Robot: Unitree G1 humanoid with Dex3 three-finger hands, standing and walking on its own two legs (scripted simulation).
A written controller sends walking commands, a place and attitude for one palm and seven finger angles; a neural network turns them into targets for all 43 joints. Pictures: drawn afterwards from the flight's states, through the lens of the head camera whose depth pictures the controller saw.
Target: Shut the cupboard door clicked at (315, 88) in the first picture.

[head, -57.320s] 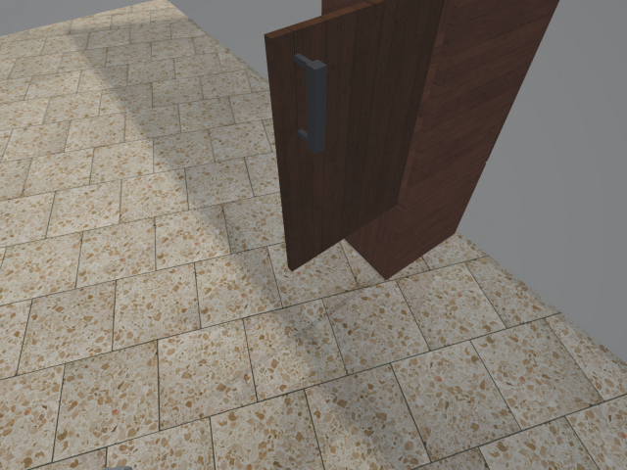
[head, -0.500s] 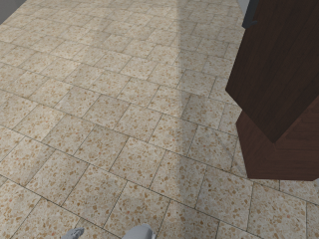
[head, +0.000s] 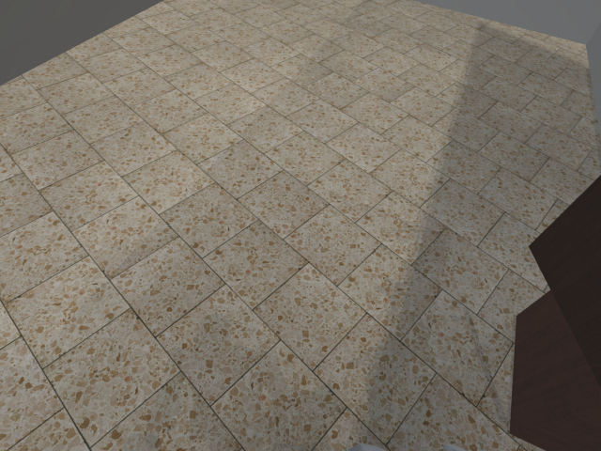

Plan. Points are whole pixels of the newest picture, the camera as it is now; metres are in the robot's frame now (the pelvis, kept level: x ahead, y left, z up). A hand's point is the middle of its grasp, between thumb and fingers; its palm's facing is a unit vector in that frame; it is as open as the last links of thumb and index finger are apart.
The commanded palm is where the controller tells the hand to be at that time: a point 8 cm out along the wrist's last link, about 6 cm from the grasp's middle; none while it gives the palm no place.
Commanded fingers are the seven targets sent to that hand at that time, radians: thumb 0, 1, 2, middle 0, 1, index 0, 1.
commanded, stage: walk to a spot facing it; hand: left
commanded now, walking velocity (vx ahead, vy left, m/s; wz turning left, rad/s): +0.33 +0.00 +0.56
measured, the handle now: out of the picture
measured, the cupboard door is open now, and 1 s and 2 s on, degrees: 26 26 26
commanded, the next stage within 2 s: turn to face it in 0.98 s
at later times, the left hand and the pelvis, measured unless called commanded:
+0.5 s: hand (206, 386) +0.22 +0.15 -0.14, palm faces +0.27 -0.94 -0.23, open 7.4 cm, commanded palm none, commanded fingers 0.00 0.90 0.90 -0.20 -0.30 -0.20 -0.30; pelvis +0.18 -0.05 +0.01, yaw +16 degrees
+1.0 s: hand (164, 387) +0.23 +0.23 -0.19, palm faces +0.60 -0.77 -0.19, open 7.4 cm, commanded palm none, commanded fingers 0.00 0.90 0.90 -0.20 -0.30 -0.20 -0.30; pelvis +0.33 +0.07 -0.01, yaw +34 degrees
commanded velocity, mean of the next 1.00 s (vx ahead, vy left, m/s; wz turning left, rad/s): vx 0.31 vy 0.00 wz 0.52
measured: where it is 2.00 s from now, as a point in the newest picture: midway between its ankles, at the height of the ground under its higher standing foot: (234, 344)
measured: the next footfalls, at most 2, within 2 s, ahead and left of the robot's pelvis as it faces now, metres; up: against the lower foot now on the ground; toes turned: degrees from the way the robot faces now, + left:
right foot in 0.34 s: +0.25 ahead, -0.12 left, +0.00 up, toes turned +6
left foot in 0.86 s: +0.39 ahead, +0.16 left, +0.00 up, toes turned +36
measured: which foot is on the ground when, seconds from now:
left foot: down 0.00-0.34, up 0.36-0.84, down 0.86-1.00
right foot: up 0.00-0.32, down 0.34-0.88, up 0.90-1.00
